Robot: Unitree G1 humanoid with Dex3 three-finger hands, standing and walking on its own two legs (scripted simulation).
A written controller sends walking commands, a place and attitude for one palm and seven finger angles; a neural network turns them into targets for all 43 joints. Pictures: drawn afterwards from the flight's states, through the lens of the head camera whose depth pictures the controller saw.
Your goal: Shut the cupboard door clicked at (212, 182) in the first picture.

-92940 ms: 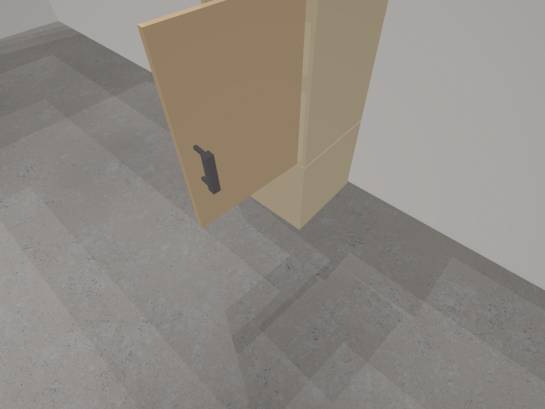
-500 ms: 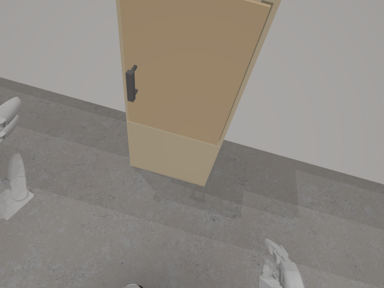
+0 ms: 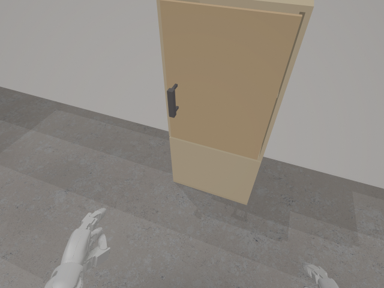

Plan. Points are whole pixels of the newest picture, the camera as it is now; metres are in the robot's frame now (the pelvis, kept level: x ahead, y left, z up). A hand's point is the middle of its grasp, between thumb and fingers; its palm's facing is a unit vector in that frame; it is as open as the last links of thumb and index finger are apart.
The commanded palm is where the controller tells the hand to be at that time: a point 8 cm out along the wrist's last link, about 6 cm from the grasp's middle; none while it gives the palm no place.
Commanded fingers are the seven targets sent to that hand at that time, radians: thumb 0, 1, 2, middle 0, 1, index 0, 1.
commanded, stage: let the arm hang, fingers relaxed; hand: left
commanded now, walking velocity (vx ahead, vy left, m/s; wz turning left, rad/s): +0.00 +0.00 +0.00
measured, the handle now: (174, 100) +0.82 +0.10 -0.07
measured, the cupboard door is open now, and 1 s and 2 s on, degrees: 0 0 0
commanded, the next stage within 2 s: look to check the result in 0.96 s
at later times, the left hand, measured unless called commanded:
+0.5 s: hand out of the picture -0.04 +0.21 -0.15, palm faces +0.01 -0.98 -0.21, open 7.3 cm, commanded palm none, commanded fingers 0.00 0.90 0.90 -0.20 -0.30 -0.20 -0.30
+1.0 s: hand out of the picture -0.04 +0.20 -0.15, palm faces +0.00 -0.99 -0.15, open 7.4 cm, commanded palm none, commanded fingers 0.00 0.90 0.90 -0.20 -0.30 -0.20 -0.30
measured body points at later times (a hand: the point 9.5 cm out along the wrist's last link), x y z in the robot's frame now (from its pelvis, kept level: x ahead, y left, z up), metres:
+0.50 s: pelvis +0.00 +0.03 +0.03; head +0.00 +0.03 +0.48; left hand -0.03 +0.27 -0.13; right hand +0.00 -0.20 -0.13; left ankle +0.07 +0.13 -0.71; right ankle -0.05 -0.09 -0.71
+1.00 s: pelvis +0.00 +0.04 +0.03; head -0.01 +0.05 +0.48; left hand -0.04 +0.25 -0.13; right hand -0.04 -0.16 -0.13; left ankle +0.07 +0.13 -0.71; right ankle -0.05 -0.09 -0.71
